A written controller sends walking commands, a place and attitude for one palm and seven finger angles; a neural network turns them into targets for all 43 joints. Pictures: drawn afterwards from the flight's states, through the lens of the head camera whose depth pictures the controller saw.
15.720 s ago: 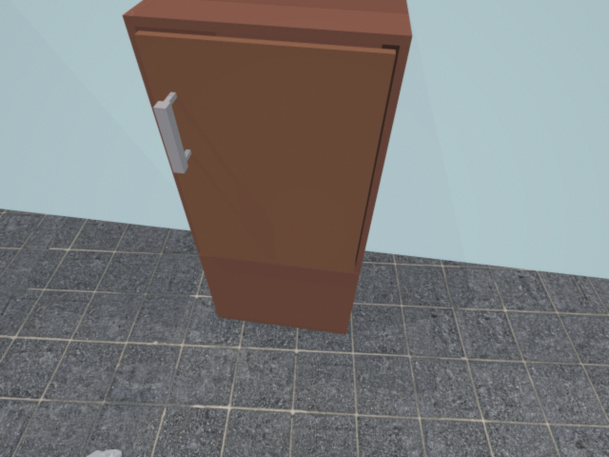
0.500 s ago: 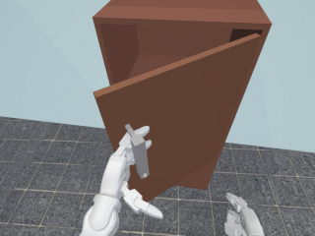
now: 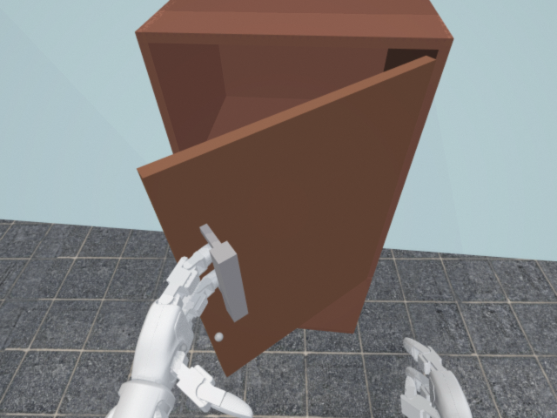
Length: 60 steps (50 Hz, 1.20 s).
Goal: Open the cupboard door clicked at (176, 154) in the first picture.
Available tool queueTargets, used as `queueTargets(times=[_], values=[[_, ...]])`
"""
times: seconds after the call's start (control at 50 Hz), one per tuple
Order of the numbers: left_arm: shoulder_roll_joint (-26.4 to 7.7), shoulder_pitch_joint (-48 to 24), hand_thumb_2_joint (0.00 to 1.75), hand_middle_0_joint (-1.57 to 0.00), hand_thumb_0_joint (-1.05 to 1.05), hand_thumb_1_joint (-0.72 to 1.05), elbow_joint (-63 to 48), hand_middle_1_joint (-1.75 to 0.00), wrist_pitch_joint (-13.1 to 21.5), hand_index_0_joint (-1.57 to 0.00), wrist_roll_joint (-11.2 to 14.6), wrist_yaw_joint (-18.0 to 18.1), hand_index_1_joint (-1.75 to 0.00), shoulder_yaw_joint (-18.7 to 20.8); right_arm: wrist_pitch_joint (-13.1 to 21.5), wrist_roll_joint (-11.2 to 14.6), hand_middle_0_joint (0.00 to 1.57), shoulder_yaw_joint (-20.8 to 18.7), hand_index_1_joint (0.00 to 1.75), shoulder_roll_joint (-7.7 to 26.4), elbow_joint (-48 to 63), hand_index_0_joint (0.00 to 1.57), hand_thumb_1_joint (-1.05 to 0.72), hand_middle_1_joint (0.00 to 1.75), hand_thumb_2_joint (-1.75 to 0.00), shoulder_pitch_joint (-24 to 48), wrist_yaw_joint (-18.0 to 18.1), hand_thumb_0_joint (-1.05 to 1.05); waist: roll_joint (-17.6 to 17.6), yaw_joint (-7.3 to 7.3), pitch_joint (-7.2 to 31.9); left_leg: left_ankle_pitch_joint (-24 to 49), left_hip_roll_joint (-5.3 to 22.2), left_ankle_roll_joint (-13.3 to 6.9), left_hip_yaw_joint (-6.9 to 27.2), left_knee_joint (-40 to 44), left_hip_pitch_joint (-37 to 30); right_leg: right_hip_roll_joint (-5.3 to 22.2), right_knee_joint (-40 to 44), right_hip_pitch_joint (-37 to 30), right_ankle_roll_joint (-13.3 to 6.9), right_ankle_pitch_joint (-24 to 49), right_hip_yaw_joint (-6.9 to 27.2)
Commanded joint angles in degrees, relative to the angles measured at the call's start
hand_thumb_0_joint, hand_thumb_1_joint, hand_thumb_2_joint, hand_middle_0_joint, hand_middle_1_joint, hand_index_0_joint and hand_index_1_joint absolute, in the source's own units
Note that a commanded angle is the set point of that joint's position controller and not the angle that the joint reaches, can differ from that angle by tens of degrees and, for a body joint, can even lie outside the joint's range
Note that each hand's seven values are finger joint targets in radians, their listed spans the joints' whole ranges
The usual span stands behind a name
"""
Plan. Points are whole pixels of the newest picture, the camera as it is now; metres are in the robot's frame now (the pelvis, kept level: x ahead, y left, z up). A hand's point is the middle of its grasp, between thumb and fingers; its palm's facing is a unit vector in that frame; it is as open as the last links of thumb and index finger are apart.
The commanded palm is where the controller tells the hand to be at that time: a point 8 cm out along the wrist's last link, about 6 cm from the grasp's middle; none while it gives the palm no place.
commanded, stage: slide the hand sideways off the handle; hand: left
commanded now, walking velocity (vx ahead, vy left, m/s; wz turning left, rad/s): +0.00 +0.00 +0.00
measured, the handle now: (223, 274) +0.28 +0.09 +0.10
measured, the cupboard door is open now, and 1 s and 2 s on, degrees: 41 40 40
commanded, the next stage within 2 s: draw the hand back to the body in 0.52 s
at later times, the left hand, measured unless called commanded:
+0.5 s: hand (159, 359) +0.18 +0.15 +0.09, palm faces -0.04 -1.00 -0.05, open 16.1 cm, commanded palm +0.14 +0.20 +0.10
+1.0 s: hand (121, 351) +0.17 +0.18 +0.12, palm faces -0.06 -1.00 -0.07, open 16.3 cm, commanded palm +0.14 +0.24 +0.14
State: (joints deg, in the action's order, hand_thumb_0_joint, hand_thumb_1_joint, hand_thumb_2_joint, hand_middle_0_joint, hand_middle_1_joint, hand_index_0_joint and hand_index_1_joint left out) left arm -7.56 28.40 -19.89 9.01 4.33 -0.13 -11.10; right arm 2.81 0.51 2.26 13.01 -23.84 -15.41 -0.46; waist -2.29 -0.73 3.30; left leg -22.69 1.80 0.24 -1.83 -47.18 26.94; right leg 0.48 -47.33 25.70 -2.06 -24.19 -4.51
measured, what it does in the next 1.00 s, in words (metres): stands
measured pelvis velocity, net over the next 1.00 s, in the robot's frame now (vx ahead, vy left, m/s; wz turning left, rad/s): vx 0.01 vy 0.02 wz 0.02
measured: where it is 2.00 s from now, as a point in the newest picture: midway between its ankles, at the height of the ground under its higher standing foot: outside the picture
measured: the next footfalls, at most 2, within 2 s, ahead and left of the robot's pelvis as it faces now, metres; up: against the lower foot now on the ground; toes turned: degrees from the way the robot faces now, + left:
none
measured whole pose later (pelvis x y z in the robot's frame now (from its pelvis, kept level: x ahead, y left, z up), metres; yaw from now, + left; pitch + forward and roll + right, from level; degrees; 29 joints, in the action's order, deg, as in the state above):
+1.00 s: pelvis +0.01 +0.02 +0.00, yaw +1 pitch +3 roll -2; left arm -14.3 35.6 -28.5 4.8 14.2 -12.2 4.4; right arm 7.8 3.0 3.1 12.7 -25.2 -15.6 2.6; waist -3.4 1.2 5.8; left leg -25.0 1.2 -1.4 -0.4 -50.9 29.2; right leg 1.0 -47.4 25.6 -0.3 -24.9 -5.8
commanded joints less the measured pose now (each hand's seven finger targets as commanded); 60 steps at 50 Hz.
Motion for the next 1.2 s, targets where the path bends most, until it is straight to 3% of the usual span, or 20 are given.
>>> queueTargets(times=[0.0,0.1,0.12,0.22,0.24,0.34,0.4,0.48,0.56,0.6,0.64,0.68,0.84,0.9,1.0,1.04,1.1,1.12,1.14,1.18], values=[[-2.97,-0.66,0.3,-0.15,0.0,-0.5,-14.04,-0.3,5.39,-0.15,1.84,-0.94,-0.3,5.89,4.72,0.46,0.2,-2.58,0.3,5.07,10.08,0.2,-0.9,0.3,-0.9,5.33,0.76,0.0,4.97,0.68,4.86,5.99,-2.29,-1.89,1.47,4.75,-0.83,-0.47,9.53,0.26,1.3,8.7,3.87],[-5.35,2.92,0.3,-0.15,0.0,-0.5,-15.45,-0.3,6.3,-0.15,3.57,-3.65,-0.3,9.17,5.63,0.84,0.2,-3.07,0.3,5.18,9.98,0.2,-0.9,0.3,-0.9,4.56,1.32,0.0,4.14,1.01,6.68,7.68,-2.57,-1.84,1.48,2.92,0.53,-0.24,8.38,-0.37,1.47,11.3,4.64],[-4.56,3.92,0.3,-0.15,0.0,-0.5,-15.7,-0.3,6.36,-0.15,4.01,-4.26,-0.3,8.77,5.71,0.88,0.2,-2.97,0.3,5.0,10.19,0.2,-0.9,0.3,-0.9,4.57,1.38,0.0,4.07,1.16,6.28,7.72,-2.66,-1.84,1.55,2.78,0.9,-0.19,8.37,-0.35,1.53,11.46,4.7],[-6.96,6.05,0.3,-0.15,0.0,-0.5,-14.97,-0.3,6.61,-0.15,6.17,-6.66,-0.3,13.26,5.77,1.29,0.2,-3.38,0.3,4.99,9.72,0.2,-0.9,0.3,-0.9,4.87,2.17,0.0,5.79,1.23,5.89,7.76,-2.84,-1.7,1.62,1.2,2.92,0.32,8.71,-0.58,2.11,12.13,6.05],[-6.39,6.47,0.3,-0.15,0.0,-0.5,-15.58,-0.3,6.81,-0.15,6.68,-7.25,-0.3,12.75,5.94,1.38,0.2,-3.38,0.3,4.95,10.01,0.2,-0.9,0.3,-0.9,4.93,2.26,0.0,4.29,1.25,5.9,7.78,-2.85,-1.7,1.64,1.01,2.64,0.38,8.67,-0.16,2.15,12.24,6.13],[-8.97,9.04,0.3,-0.15,0.0,-0.5,-14.1,-0.3,7.1,-0.15,9.11,-9.46,-0.3,17.86,5.82,1.77,0.2,-3.82,0.3,4.87,9.36,0.2,-0.9,0.3,-0.9,5.23,2.96,0.0,5.68,1.84,6.47,8.07,-2.85,-1.52,1.81,0.05,3.81,0.59,8.48,-0.92,2.48,13.31,6.64],[-9.18,9.71,0.3,-0.15,0.0,-0.5,-14.13,-0.3,7.39,-0.15,10.18,-10.85,-0.3,18.43,5.87,2.02,0.2,-3.84,0.3,4.98,9.16,0.2,-0.9,0.3,-0.9,5.56,3.16,0.0,3.08,1.85,6.31,8.58,-2.77,-1.49,2.05,0.21,3.54,0.27,7.81,-0.42,2.17,13.68,5.79],[-8.24,9.12,0.3,-0.15,0.0,-0.5,-16.53,-0.3,8.33,-0.15,11.16,-13.04,-0.3,15.86,6.85,2.21,0.2,-3.86,0.3,5.4,9.54,0.2,-0.9,0.3,-0.9,5.45,3.24,0.0,2.43,0.94,7.4,9.5,-2.71,-1.8,2.65,0.11,2.66,-0.21,6.81,0.78,2.18,14.73,4.65],[-8.51,5.09,0.3,-0.15,0.0,-0.5,-16.13,-0.3,8.58,-0.15,10.59,-13.81,-0.3,13.91,8.01,2.13,0.2,-3.85,0.3,6.22,8.78,0.2,-0.9,0.3,-0.9,4.87,3.59,0.0,2.77,-0.09,5.64,7.63,-2.32,-2.0,3.43,0.02,2.63,-0.94,6.5,3.87,1.67,9.94,3.6],[-7.87,5.41,0.3,-0.15,0.0,-0.5,-16.86,-0.3,8.02,-0.15,10.19,-13.29,-0.3,13.08,8.4,2.14,0.2,-3.66,0.3,6.04,9.42,0.2,-0.9,0.3,-0.9,4.76,3.46,0.0,0.82,0.37,7.13,6.87,-2.38,-1.95,3.65,0.65,2.06,-1.05,5.78,4.11,1.42,8.54,2.83],[-10.71,6.4,0.3,-0.15,0.0,-0.5,-18.25,-0.3,7.2,-0.15,9.81,-12.0,-0.3,16.8,8.21,2.27,0.2,-3.87,0.3,5.76,9.53,0.2,-0.9,0.3,-0.9,4.95,3.48,0.0,0.98,1.69,8.99,7.84,-2.2,-1.82,3.78,1.53,1.49,-1.28,5.06,2.54,1.13,9.45,2.0],[-10.94,8.04,0.3,-0.15,0.0,-0.5,-18.63,-0.3,5.74,-0.15,9.65,-11.02,-0.3,18.02,7.75,2.41,0.2,-3.62,0.3,5.24,9.66,0.2,-0.9,0.3,-0.9,5.6,3.37,0.0,-0.81,2.55,9.25,8.82,-2.18,-1.73,3.71,2.5,1.03,-1.39,4.69,1.24,0.88,10.7,1.27],[-9.91,6.63,0.3,-0.15,0.0,-0.5,-21.34,-0.3,1.28,-0.15,10.6,-11.63,-0.3,16.83,8.34,2.8,0.2,-2.59,0.3,5.84,9.68,0.2,-0.9,0.3,-0.9,6.22,3.33,0.0,-0.61,1.83,5.98,7.35,-1.55,-1.6,4.57,5.46,-1.03,-1.98,6.45,1.48,1.14,9.32,-0.22],[-11.43,5.9,0.3,-0.15,0.0,-0.5,-20.38,-0.3,-0.38,-0.15,10.84,-11.74,-0.3,19.21,8.67,2.76,0.2,-2.53,0.3,6.11,8.96,0.2,-0.9,0.3,-0.9,6.39,3.6,0.0,1.42,1.84,4.73,6.23,-1.37,-1.65,4.93,6.39,-0.97,-2.06,7.55,1.05,1.24,8.18,-0.36],[-13.15,4.71,0.3,-0.15,0.0,-0.5,-21.24,-0.3,-1.97,-0.15,11.91,-12.3,-0.3,22.76,9.48,2.95,0.2,-2.2,0.3,6.18,8.09,0.2,-0.9,0.3,-0.9,6.93,3.93,0.0,-0.6,2.58,5.02,7.02,-1.34,-1.45,5.06,8.1,-3.07,-2.05,8.99,-0.81,0.95,8.64,-0.6],[-12.95,3.57,0.33,-0.15,0.0,-0.43,-22.15,-0.3,-2.35,-0.15,12.42,-12.97,-0.3,22.57,10.02,3.06,0.2,-1.99,0.3,6.32,7.84,0.2,-0.9,0.3,-0.9,7.08,3.84,0.0,-1.94,2.49,4.77,7.32,-1.38,-1.32,5.08,8.7,-3.85,-2.07,9.46,-1.2,1.02,9.06,-0.79],[-13.78,2.03,0.37,-0.16,0.0,-0.32,-21.17,-0.3,-3.36,-0.16,13.05,-13.84,-0.3,23.73,10.94,3.18,0.2,-1.84,0.3,6.7,7.0,0.2,-0.9,0.3,-0.9,7.39,4.06,0.0,-0.79,2.35,3.85,6.95,-1.26,-1.31,5.51,9.92,-4.9,-2.18,10.85,-1.9,1.04,8.84,-0.85],[-20.73,-0.28,0.39,-0.16,0.0,-0.29,-27.95,-0.3,-2.83,-0.16,4.17,-4.5,-0.3,25.23,10.18,2.3,0.2,-1.8,0.3,5.59,8.26,0.2,-0.9,0.3,-0.9,7.85,5.73,0.0,-0.53,5.26,2.64,4.11,-0.6,-1.16,4.7,12.85,-3.95,-1.51,14.68,-4.22,0.41,6.95,2.69],[-15.75,3.84,0.4,-0.16,0.0,-0.26,-24.73,-0.3,-4.14,-0.16,3.33,-0.48,-0.3,23.07,9.83,1.63,0.2,-1.47,0.3,4.83,7.46,0.2,-0.9,0.3,-0.9,7.17,6.39,0.0,0.32,3.82,-0.32,2.27,-0.81,-1.0,4.21,13.47,-4.55,-1.17,16.73,-3.59,0.33,4.81,2.69],[-13.86,4.74,0.43,-0.16,0.0,-0.18,-21.23,-0.3,-5.31,-0.16,1.1,3.36,-0.3,21.78,8.98,1.37,0.2,-1.1,0.3,4.72,5.54,0.2,-0.9,0.3,-0.9,7.24,6.55,0.0,-0.89,3.4,-2.96,2.71,-0.57,-1.02,3.92,14.74,-6.17,-0.78,18.51,-4.76,0.44,4.51,2.44]])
